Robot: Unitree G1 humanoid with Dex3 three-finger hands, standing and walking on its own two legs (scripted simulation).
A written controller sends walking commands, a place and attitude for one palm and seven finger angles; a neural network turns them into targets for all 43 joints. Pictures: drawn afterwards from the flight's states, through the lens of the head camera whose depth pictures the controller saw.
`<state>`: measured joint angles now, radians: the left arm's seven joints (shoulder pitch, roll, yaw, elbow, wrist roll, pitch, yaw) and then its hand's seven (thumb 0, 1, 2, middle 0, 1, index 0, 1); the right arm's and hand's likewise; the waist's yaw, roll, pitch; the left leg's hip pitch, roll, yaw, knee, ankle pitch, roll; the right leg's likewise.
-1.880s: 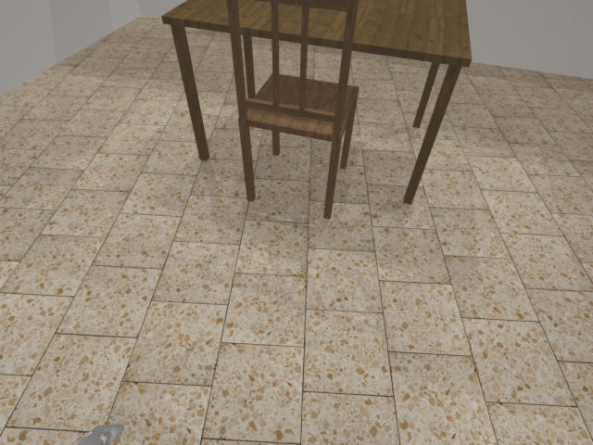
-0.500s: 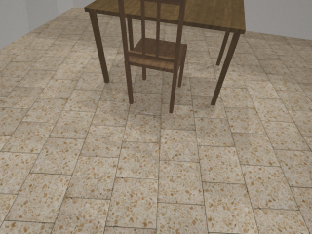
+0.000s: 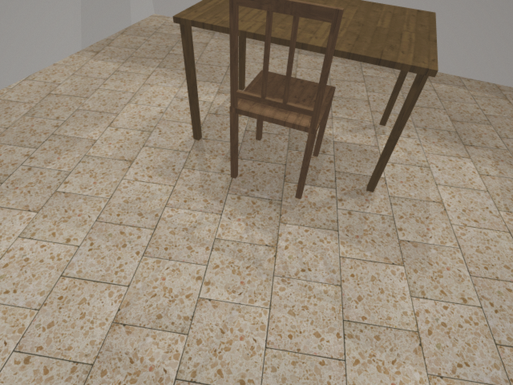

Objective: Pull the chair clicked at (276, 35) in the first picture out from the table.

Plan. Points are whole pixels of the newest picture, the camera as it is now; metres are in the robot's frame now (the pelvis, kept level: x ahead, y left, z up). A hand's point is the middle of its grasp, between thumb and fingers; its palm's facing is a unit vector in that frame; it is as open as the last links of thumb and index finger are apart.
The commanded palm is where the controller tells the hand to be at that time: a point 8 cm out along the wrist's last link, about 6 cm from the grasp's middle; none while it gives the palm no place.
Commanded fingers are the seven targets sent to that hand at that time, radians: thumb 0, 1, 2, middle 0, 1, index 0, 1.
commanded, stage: walk to a spot facing it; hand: left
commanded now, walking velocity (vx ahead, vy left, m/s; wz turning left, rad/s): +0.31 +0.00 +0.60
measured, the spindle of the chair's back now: (266, 58) +1.28 +0.03 -0.06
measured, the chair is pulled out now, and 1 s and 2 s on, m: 0.00 0.00 0.00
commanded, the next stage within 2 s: turn to face it in 1.16 s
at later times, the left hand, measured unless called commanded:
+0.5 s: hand (129, 340) +0.23 +0.25 -0.16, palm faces +0.17 -0.97 -0.18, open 7.4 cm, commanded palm none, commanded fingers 0.00 0.90 0.90 -0.20 -0.30 -0.20 -0.30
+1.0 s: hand (144, 325) +0.27 +0.24 -0.18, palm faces +0.47 -0.86 -0.21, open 7.3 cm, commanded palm none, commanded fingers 0.00 0.90 0.90 -0.20 -0.30 -0.20 -0.30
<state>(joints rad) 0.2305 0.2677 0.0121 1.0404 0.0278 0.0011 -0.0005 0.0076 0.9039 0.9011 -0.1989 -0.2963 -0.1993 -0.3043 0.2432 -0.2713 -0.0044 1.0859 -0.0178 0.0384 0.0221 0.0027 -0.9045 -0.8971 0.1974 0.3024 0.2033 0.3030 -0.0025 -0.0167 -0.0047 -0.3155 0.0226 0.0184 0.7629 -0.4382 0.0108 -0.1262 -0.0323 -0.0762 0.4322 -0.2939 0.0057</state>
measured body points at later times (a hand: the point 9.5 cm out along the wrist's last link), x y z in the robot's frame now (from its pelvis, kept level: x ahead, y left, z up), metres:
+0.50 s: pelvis +0.17 +0.05 +0.00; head +0.19 +0.06 +0.45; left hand +0.22 +0.30 -0.15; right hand +0.15 -0.17 -0.15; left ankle +0.05 +0.13 -0.74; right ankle +0.30 -0.07 -0.70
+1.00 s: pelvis +0.39 +0.09 +0.00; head +0.41 +0.11 +0.44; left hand +0.24 +0.28 -0.16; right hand +0.60 -0.09 -0.14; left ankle +0.44 +0.25 -0.70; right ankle +0.36 -0.05 -0.74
